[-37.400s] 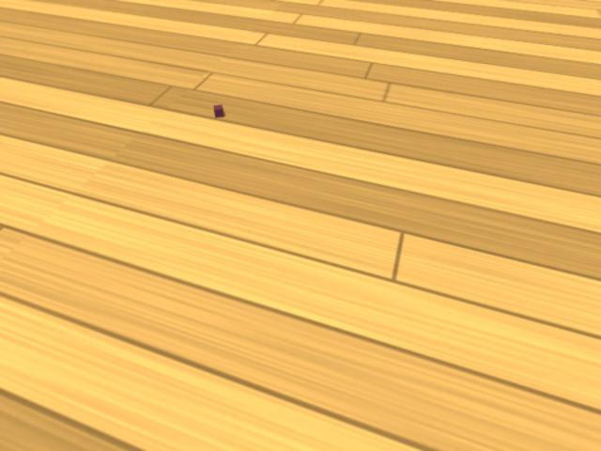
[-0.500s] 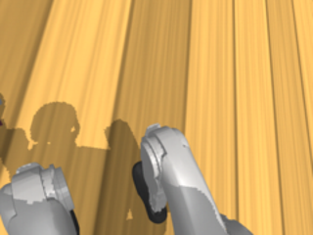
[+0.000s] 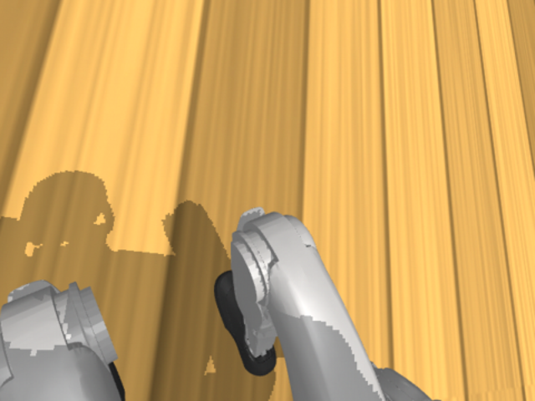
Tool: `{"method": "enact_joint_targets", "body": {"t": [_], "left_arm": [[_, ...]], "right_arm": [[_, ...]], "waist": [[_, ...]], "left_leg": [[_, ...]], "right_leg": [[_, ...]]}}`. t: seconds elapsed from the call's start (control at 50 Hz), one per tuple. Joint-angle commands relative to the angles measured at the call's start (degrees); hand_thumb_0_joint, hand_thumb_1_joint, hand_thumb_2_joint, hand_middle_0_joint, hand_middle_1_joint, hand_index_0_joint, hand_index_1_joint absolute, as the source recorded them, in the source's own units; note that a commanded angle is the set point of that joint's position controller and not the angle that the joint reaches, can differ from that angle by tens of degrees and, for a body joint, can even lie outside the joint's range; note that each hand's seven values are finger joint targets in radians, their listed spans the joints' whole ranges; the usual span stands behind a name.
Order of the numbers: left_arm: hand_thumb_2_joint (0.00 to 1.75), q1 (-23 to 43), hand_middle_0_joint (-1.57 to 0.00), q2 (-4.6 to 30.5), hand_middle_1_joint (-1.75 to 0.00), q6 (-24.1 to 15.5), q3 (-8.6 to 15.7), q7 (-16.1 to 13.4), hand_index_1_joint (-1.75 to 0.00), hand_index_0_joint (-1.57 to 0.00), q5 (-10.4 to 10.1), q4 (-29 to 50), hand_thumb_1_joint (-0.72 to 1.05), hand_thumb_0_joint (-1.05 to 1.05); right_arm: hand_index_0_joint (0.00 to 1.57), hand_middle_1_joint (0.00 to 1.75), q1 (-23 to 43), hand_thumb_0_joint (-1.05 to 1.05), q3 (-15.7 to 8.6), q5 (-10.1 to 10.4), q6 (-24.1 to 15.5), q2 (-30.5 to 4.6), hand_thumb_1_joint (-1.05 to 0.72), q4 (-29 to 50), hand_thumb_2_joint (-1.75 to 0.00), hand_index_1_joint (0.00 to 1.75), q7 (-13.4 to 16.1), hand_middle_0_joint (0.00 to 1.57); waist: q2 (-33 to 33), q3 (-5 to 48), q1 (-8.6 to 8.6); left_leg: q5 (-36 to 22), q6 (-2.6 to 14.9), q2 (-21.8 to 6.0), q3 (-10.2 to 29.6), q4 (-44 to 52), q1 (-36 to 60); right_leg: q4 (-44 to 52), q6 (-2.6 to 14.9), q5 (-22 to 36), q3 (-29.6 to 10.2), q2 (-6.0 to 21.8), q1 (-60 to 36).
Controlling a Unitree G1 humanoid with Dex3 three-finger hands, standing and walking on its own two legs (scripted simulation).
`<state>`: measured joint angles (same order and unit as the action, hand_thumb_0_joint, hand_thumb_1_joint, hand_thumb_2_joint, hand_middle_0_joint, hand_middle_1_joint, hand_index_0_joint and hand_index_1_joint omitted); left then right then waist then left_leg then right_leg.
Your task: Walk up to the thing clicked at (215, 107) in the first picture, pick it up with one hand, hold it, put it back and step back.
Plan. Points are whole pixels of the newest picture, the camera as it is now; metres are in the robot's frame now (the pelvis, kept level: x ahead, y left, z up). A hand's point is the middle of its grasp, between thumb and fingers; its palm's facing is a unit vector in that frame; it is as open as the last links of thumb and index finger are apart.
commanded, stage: rest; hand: left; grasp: from above
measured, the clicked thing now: out of the picture +0.44 +0.29 -0.27
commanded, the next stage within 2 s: open in 0.14 s
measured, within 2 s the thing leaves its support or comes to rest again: neither
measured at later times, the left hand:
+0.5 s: hand out of the picture +0.44 +0.29 -0.24, palm faces -0.44 -0.14 -0.89, open 8.5 cm
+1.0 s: hand out of the picture +0.44 +0.29 -0.25, palm faces -0.44 -0.15 -0.88, open 11.7 cm
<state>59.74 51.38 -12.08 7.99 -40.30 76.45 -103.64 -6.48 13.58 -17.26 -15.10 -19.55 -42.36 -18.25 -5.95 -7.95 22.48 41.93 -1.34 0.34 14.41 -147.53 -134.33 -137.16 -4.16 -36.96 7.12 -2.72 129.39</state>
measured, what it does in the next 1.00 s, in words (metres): stands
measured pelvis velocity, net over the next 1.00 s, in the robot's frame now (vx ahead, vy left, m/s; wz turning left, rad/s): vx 0.00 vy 0.00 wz -0.02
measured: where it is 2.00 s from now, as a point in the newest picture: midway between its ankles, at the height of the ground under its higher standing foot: (188, 380)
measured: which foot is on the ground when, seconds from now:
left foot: down 0.00-1.00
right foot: down 0.00-1.00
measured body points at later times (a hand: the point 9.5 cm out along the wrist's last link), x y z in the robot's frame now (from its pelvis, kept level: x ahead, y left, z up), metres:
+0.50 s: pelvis -0.01 +0.00 +0.00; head +0.26 +0.12 +0.34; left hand +0.45 +0.29 -0.19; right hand +0.03 -0.25 -0.05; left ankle +0.06 +0.13 -0.26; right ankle +0.12 -0.13 -0.26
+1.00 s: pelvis +0.00 +0.00 +0.01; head +0.27 +0.12 +0.34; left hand +0.46 +0.30 -0.19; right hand +0.03 -0.25 -0.05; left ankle +0.06 +0.13 -0.26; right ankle +0.12 -0.13 -0.26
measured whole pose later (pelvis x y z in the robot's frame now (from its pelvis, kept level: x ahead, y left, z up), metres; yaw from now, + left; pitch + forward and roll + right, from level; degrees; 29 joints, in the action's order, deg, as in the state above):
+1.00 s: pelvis +0.00 +0.00 +0.01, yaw -1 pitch +27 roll -14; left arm 60.3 54.2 -11.9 6.0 -38.8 73.6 -102.9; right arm -6.1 16.2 -16.4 -16.6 -20.5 -40.0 -18.9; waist -7.2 -10.1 23.0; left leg 41.6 -1.0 0.3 15.4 -146.7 -133.3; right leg -135.3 -4.3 -36.4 8.2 -2.8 127.5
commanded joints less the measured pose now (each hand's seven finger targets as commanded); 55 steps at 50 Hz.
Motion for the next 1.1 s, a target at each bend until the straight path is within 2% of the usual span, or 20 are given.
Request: {"method": "enact_joint_targets", "body": {"t": [0.0, 0.06, 0.14, 0.22, 0.34, 0.4, 0.42, 0.46, 0.48, 0.54, 0.6, 0.7, 0.72, 0.78, 0.82, 0.86, 0.9, 1.0, 1.04, 1.08], "left_arm": [[0.49, 15.9, -1.27, 12.1, -0.30, 0.4, 0.1, -2.7, -0.31, -1.26, -1.4, 5.8, 0.91, 0.00], [0.51, 15.3, -1.27, 12.8, -0.33, 0.5, 0.3, -2.6, -0.34, -1.26, -1.6, 5.0, 0.92, 0.00], [0.49, 15.6, -1.27, 12.7, -0.33, 0.6, 0.1, -2.3, -0.33, -1.27, -1.7, 3.7, 0.93, 0.00], [0.50, 15.4, -1.27, 13.5, -0.35, 0.3, -0.3, -2.2, -0.36, -1.27, -1.9, 3.7, 0.93, 0.00], [0.43, 15.7, -0.81, 13.8, -0.36, 0.2, -1.0, -2.3, -0.36, -0.82, -1.9, 4.6, 0.45, 0.00], [0.47, 16.1, -0.74, 13.9, -0.37, 0.0, -1.2, -2.2, -0.38, -0.73, -1.9, 5.2, 0.22, 0.00], [0.47, 15.9, -0.71, 14.3, -0.36, 0.0, -0.8, -2.6, -0.38, -0.70, -2.0, 5.8, 0.17, 0.00], [0.49, 15.8, -0.68, 13.4, -0.39, -0.1, -1.7, -2.6, -0.41, -0.67, -2.2, 5.6, 0.14, 0.00], [0.51, 15.8, -0.66, 14.0, -0.41, 0.0, -1.2, -2.9, -0.43, -0.64, -1.9, 5.7, 0.09, 0.00], [0.55, 15.9, -0.61, 13.1, -0.43, 0.3, -1.9, -2.7, -0.45, -0.59, -2.4, 5.6, 0.04, 0.00], [0.60, 15.4, -0.57, 14.1, -0.46, 0.8, -1.4, -2.7, -0.49, -0.54, -2.7, 5.7, -0.02, 0.00], [0.64, 14.6, -0.50, 14.0, -0.53, 1.3, -1.1, -1.9, -0.55, -0.48, -3.2, 5.2, -0.08, 0.00], [0.64, 14.3, -0.50, 14.3, -0.54, 1.3, -0.8, -1.9, -0.57, -0.48, -3.4, 5.6, -0.08, 0.00], [0.67, 14.6, -0.47, 13.6, -0.57, 1.2, -1.0, -0.9, -0.59, -0.45, -3.5, 5.7, -0.11, 0.00], [0.68, 14.0, -0.44, 13.0, -0.60, 0.9, -1.5, -0.7, -0.62, -0.43, -3.8, 5.9, -0.13, 0.00], [0.70, 15.0, -0.43, 13.4, -0.62, 0.5, -1.8, -0.3, -0.64, -0.41, -4.1, 6.7, -0.15, 0.00], [0.71, 14.1, -0.41, 13.9, -0.64, 0.2, -1.4, -0.4, -0.65, -0.40, -3.8, 6.9, -0.16, 0.00], [0.73, 14.9, -0.39, 12.8, -0.67, -0.5, -2.5, -0.5, -0.68, -0.38, -3.5, 6.1, -0.16, 0.00], [0.74, 15.0, -0.38, 13.3, -0.67, -0.8, -2.2, -0.8, -0.68, -0.37, -3.3, 6.8, -0.18, 0.00], [0.76, 15.2, -0.38, 12.9, -0.69, -0.8, -3.2, -0.8, -0.71, -0.36, -3.2, 6.5, -0.19, 0.00]], "right_arm": [[0.20, 0.30, -10.0, 0.00, -5.3, 0.5, -0.7, -19.1, -0.90, -0.9, -0.90, 0.30, 0.4, 0.20], [0.20, 0.30, -10.4, 0.00, -4.7, 0.4, -0.8, -19.0, -0.90, -0.8, -0.90, 0.30, 0.2, 0.20], [0.20, 0.30, -10.1, 0.00, -4.5, 0.5, -1.3, -19.2, -0.91, -0.5, -0.90, 0.30, 0.1, 0.20], [0.20, 0.30, -9.2, 0.00, -3.9, 0.5, -1.2, -19.6, -0.91, 0.2, -0.91, 0.30, 0.2, 0.20], [0.20, 0.30, -9.2, 0.00, -3.5, 0.6, -1.2, -19.8, -0.89, 0.6, -0.90, 0.30, 0.3, 0.20], [0.20, 0.30, -8.9, 0.00, -3.5, 0.6, -1.7, -20.0, -0.89, 1.2, -0.90, 0.30, 0.1, 0.20], [0.20, 0.30, -9.1, 0.00, -3.5, 0.6, -1.5, -20.1, -0.89, 0.8, -0.90, 0.30, 0.3, 0.20], [0.20, 0.30, -8.5, 0.00, -3.4, 0.5, -1.8, -19.9, -0.89, 0.8, -0.90, 0.30, 0.1, 0.20], [0.20, 0.30, -8.9, 0.00, -3.5, 0.5, -1.6, -20.0, -0.90, 0.8, -0.90, 0.30, 0.2, 0.20], [0.20, 0.30, -8.6, 0.00, -3.3, 0.5, -2.0, -19.9, -0.89, 0.7, -0.90, 0.30, 0.0, 0.20], [0.20, 0.30, -9.3, 0.00, -3.7, 0.9, -2.0, -20.3, -0.89, 0.3, -0.90, 0.30, 0.1, 0.20], [0.20, 0.30, -10.1, 0.00, -3.6, 0.8, -2.1, -20.3, -0.89, 0.6, -0.90, 0.30, -0.2, 0.20], [0.20, 0.30, -10.1, 0.00, -3.9, 1.0, -1.9, -20.4, -0.89, 0.6, -0.90, 0.30, 0.0, 0.20], [0.20, 0.30, -10.5, 0.00, -3.3, 0.9, -1.9, -20.0, -0.89, 0.9, -0.90, 0.30, -0.4, 0.20], [0.20, 0.30, -10.2, 0.00, -3.5, 1.2, -1.8, -20.0, -0.89, 1.0, -0.90, 0.30, -0.2, 0.20], [0.20, 0.30, -9.8, 0.00, -2.9, 1.4, -1.9, -19.7, -0.89, 1.1, -0.90, 0.30, -0.2, 0.20], [0.20, 0.30, -10.5, 0.00, -3.3, 1.2, -1.7, -20.1, -0.89, 0.9, -0.90, 0.30, -0.2, 0.20], [0.20, 0.30, -10.0, 0.00, -2.9, 1.1, -1.5, -19.9, -0.89, 1.8, -0.90, 0.30, 0.1, 0.20], [0.20, 0.30, -10.4, 0.00, -2.7, 1.1, -1.5, -20.0, -0.89, 1.6, -0.90, 0.30, 0.1, 0.20], [0.20, 0.30, -9.8, 0.00, -2.5, 1.1, -1.8, -20.1, -0.89, 1.9, -0.90, 0.30, 0.1, 0.20]], "waist": [[27.3, 35.5, 3.09], [26.5, 36.1, 3.36], [26.8, 33.7, 3.62], [26.3, 33.8, 3.81], [26.7, 32.9, 3.91], [26.8, 32.1, 4.14], [27.0, 33.6, 3.74], [27.8, 32.9, 4.15], [27.9, 33.8, 3.99], [27.5, 33.0, 4.48], [27.4, 34.0, 4.00], [28.6, 34.4, 4.22], [28.6, 34.9, 3.69], [28.6, 34.0, 4.40], [28.8, 34.8, 4.21], [28.5, 33.8, 4.25], [29.4, 34.5, 3.79], [27.8, 32.4, 4.54], [28.6, 33.5, 4.57], [28.0, 32.1, 4.98]], "left_leg": [[-11.6, 1.71, -1.4, -6.8, 15.7, 25.8], [-12.6, 1.89, -1.5, -6.9, 15.3, 25.8], [-11.0, 1.76, -1.4, -6.5, 15.9, 25.4], [-10.7, 1.73, -1.6, -6.1, 16.1, 25.8], [-10.0, 1.78, -1.6, -6.1, 16.2, 25.2], [-9.4, 1.65, -1.7, -5.9, 16.2, 25.9], [-10.3, 1.42, -1.9, -5.4, 17.1, 26.9], [-10.0, 1.28, -1.9, -5.5, 16.9, 27.1], [-10.3, 1.34, -1.9, -5.4, 17.0, 27.0], [-10.3, 1.41, -1.8, -5.7, 16.3, 26.8], [-11.0, 1.45, -1.9, -5.9, 16.4, 26.7], [-12.7, 1.23, -2.0, -5.7, 16.7, 27.8], [-12.5, 1.35, -1.9, -5.9, 16.6, 27.3], [-13.6, 1.23, -1.9, -5.5, 16.7, 28.0], [-14.5, 1.11, -2.0, -5.4, 16.9, 28.9], [-13.1, 1.25, -2.0, -5.4, 16.7, 27.8], [-13.9, 1.10, -2.0, -5.2, 17.1, 28.8], [-11.2, 1.33, -1.8, -5.5, 17.0, 27.3], [-12.9, 1.14, -2.0, -5.1, 17.2, 28.9], [-11.4, 1.26, -2.0, -5.4, 16.8, 27.9]], "right_leg": [[11.3, 4.98, 13.2, 8.3, -1.9, -20.3], [11.5, 4.80, 14.6, 8.2, -2.3, -22.2], [11.3, 4.82, 12.7, 8.6, -1.7, -20.1], [11.7, 4.75, 12.7, 8.6, -2.0, -21.3], [12.2, 4.71, 12.1, 8.6, -2.0, -21.0], [11.8, 4.71, 11.8, 8.9, -1.9, -20.3], [12.1, 4.86, 12.3, 8.9, -2.1, -21.0], [11.8, 4.81, 12.4, 8.8, -2.0, -21.2], [12.1, 4.86, 12.7, 8.9, -2.3, -21.4], [12.2, 4.69, 13.0, 8.8, -2.0, -21.1], [12.7, 4.73, 13.6, 8.4, -2.2, -22.2], [12.1, 4.82, 15.1, 8.7, -2.2, -23.1], [12.5, 4.85, 15.0, 8.4, -2.3, -23.8], [11.8, 4.77, 15.5, 9.1, -1.9, -22.5], [12.0, 4.86, 16.3, 9.0, -2.3, -23.1], [12.1, 4.81, 15.3, 8.9, -2.0, -22.8], [12.0, 4.95, 15.3, 9.1, -2.1, -22.5], [12.4, 4.83, 13.4, 9.1, -1.9, -21.4], [12.3, 4.84, 14.7, 9.3, -2.0, -21.7], [12.5, 4.74, 13.9, 9.0, -2.0, -22.2]]}}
